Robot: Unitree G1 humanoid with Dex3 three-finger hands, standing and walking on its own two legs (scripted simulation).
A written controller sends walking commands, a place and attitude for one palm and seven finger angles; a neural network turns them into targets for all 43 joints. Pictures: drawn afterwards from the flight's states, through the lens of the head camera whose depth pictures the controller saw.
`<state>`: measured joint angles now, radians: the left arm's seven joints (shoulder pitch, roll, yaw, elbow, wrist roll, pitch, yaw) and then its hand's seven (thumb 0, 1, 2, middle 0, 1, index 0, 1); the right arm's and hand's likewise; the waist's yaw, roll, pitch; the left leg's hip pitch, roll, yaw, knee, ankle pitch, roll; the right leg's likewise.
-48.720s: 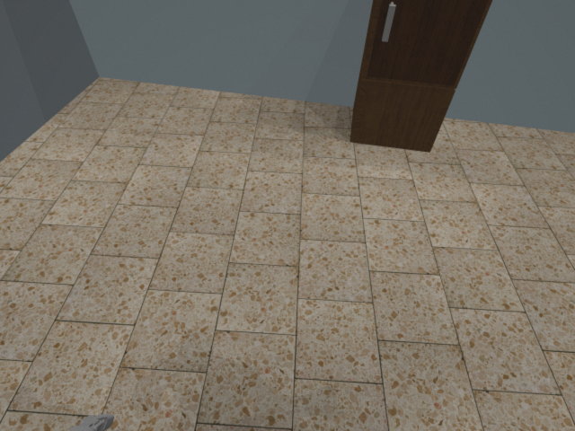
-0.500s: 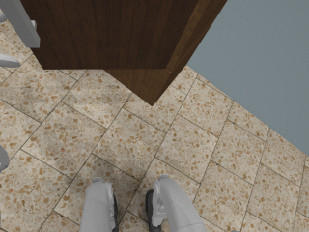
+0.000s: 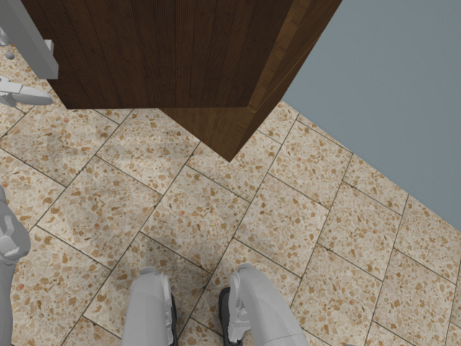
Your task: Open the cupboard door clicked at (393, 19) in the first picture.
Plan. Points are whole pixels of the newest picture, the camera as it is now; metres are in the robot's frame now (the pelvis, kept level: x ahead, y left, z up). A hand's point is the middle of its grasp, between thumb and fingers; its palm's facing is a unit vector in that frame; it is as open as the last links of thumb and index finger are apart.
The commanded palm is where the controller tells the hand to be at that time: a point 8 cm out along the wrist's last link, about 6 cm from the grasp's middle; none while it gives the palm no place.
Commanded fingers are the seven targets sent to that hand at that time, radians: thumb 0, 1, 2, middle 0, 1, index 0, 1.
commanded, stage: slide the fingers in behind the handle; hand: left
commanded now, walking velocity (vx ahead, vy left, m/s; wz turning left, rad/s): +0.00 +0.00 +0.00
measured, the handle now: (27, 24) +0.58 +0.26 +0.06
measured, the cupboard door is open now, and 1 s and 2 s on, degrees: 44 43 47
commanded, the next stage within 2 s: close the thumb around the handle in 0.82 s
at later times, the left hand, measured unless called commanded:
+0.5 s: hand (35, 57) +0.54 +0.25 +0.05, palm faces +0.07 -1.00 -0.01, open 13.9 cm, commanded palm +0.52 +0.26 +0.05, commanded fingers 0.00 -0.50 0.30 -0.30 -1.20 -0.30 -1.20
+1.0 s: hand (36, 59) +0.53 +0.25 +0.05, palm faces +0.07 -1.00 -0.02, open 13.9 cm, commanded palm +0.52 +0.27 +0.05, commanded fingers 0.00 -0.22 0.42 -0.32 -1.23 -0.32 -1.23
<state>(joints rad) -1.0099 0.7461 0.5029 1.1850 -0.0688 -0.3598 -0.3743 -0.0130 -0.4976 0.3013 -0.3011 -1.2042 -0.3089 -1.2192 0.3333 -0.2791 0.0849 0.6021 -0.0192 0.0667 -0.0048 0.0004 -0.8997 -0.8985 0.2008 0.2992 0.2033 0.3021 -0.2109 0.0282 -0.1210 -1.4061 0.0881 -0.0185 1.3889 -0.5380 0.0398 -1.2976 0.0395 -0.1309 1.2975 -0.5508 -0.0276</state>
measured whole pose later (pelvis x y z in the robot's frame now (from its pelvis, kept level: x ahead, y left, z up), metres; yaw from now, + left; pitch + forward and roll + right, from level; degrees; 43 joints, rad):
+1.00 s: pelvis +0.00 +0.00 +0.01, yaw +0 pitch +31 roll -6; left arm -0.97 0.65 0.46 1.18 -0.07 -0.41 -0.31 -0.01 -0.48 0.31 -0.30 -1.21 -0.30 -1.21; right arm 0.34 -0.27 0.07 0.62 -0.02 0.08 0.01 0.00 -0.90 -0.90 0.20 0.30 0.20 0.30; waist -0.21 0.03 -0.13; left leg -1.37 0.08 -0.01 1.37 -0.54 0.04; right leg -1.27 0.04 -0.12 1.28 -0.55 -0.02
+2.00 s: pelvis +0.00 +0.00 +0.02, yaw +0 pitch +28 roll -5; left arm -0.79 0.53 0.44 1.03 -0.14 -0.43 -0.30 0.00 0.61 0.77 -0.26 -1.33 -0.28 -1.32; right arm 0.35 -0.26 0.05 0.61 -0.01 0.09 0.02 0.00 -0.90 -0.90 0.20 0.30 0.20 0.30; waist -0.17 0.04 -0.14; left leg -1.29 0.08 0.02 1.32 -0.53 0.04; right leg -1.21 0.04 -0.09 1.25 -0.54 -0.02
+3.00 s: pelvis +0.02 -0.06 +0.03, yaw +7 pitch +20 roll +2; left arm -0.01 0.00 -0.03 0.38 -0.01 -0.54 0.43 0.01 0.44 0.70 -0.35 -1.30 -0.34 -1.30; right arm 0.18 -0.21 -0.03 0.62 -0.07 -0.01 0.02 0.01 -0.90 -0.90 0.20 0.30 0.20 0.30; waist -0.02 0.01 -0.17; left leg -1.05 0.03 -0.02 1.20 -0.50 -0.05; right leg -1.00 0.00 -0.12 1.24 -0.60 -0.10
